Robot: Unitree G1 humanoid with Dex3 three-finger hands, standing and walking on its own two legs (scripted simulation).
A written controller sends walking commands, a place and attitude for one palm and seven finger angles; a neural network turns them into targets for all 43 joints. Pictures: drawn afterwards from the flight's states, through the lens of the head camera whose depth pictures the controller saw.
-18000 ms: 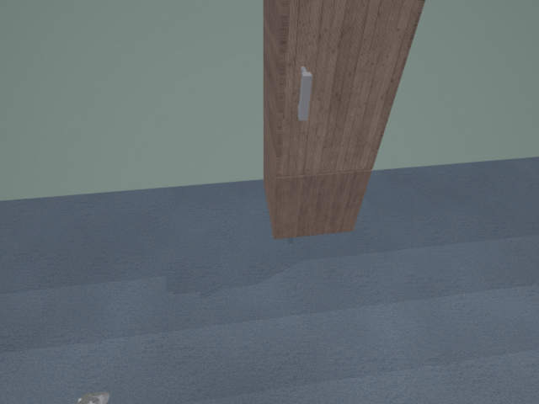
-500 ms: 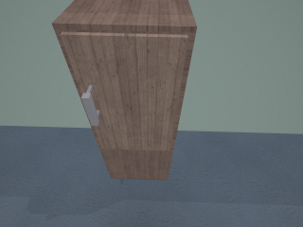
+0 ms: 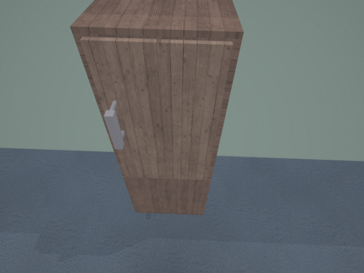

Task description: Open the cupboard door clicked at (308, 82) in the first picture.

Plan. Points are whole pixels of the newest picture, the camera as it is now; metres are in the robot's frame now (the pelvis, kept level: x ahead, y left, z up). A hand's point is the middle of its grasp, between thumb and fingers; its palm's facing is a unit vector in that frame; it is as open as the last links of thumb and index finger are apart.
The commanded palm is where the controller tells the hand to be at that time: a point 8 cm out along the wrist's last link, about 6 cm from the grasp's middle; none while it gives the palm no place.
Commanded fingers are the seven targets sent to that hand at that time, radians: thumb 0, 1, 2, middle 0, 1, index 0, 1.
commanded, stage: look again from close up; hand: left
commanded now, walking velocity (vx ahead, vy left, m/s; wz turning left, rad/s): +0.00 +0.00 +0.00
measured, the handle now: (116, 125) +0.51 +0.23 +0.00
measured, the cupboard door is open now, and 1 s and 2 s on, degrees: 0 0 0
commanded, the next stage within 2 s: raise the hand with hooked fingers in 0.04 s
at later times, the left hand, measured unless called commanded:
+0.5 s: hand (102, 257) +0.16 +0.18 -0.03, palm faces -0.04 -1.00 +0.00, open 8.3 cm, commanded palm +0.12 +0.26 -0.05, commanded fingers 0.00 0.46 0.71 -0.23 -0.58 -0.23 -0.58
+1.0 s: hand (73, 245) +0.18 +0.24 -0.03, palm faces +0.07 -1.00 -0.03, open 11.2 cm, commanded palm +0.15 +0.30 -0.02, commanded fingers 0.00 -0.13 0.46 -0.27 -0.96 -0.27 -0.96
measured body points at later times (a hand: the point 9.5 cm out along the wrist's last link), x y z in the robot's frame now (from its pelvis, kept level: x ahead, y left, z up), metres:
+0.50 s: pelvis -0.06 +0.00 -0.07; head -0.03 +0.01 +0.38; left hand +0.16 +0.24 -0.03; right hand +0.16 -0.25 -0.11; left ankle -0.01 +0.14 -0.74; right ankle -0.05 -0.10 -0.74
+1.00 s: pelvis -0.07 +0.02 -0.07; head -0.02 +0.03 +0.38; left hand +0.17 +0.30 -0.02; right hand +0.07 -0.21 -0.16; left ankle -0.01 +0.14 -0.74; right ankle -0.05 -0.10 -0.74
